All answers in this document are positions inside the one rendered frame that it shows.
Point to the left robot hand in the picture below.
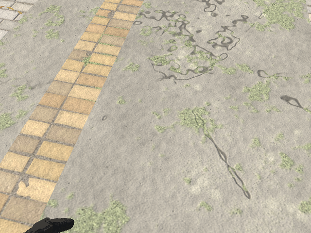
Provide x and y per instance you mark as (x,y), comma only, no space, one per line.
(54,225)

